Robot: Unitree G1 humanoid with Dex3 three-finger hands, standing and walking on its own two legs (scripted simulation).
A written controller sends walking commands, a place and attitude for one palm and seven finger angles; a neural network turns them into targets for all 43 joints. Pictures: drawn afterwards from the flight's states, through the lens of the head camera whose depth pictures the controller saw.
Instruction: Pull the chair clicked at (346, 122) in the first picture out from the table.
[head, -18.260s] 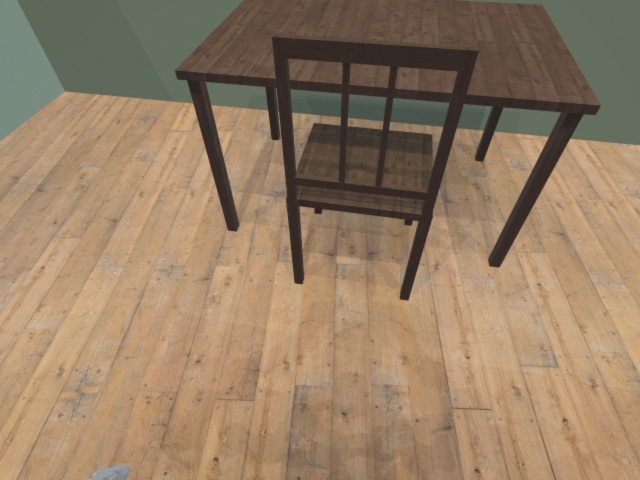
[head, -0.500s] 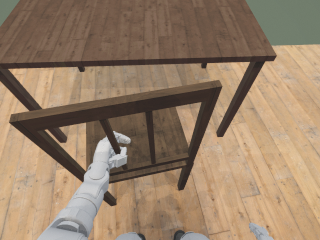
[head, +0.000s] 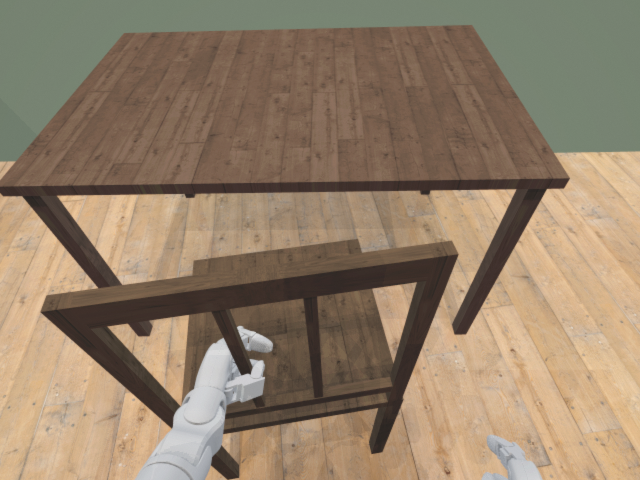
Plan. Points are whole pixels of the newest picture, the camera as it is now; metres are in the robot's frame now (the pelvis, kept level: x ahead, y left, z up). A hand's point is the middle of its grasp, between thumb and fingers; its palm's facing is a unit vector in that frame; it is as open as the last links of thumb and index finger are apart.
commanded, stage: stop walking, hand still on the chair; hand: left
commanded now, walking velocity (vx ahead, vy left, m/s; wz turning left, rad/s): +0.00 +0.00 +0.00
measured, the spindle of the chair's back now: (244, 364) +0.29 +0.14 -0.07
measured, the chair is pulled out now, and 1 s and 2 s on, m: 0.18 0.18 0.18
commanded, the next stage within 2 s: open the thumb and straighten the fingers in 0.08 s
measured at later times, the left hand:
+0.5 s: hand (252, 375) +0.27 +0.12 -0.07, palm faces -0.06 -0.98 -0.17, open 10.1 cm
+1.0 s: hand (252, 381) +0.27 +0.12 -0.08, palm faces -0.05 -0.98 -0.17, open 17.3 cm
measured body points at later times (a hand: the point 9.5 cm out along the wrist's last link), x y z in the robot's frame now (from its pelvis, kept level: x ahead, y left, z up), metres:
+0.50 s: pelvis -0.02 +0.00 -0.03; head +0.03 +0.00 +0.42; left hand +0.27 +0.17 -0.06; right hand +0.14 -0.25 -0.13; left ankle -0.03 +0.11 -0.74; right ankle -0.01 -0.11 -0.74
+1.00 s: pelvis -0.01 +0.01 -0.04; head +0.04 +0.00 +0.40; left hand +0.27 +0.18 -0.07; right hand +0.15 -0.23 -0.15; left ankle -0.03 +0.11 -0.74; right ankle -0.01 -0.11 -0.74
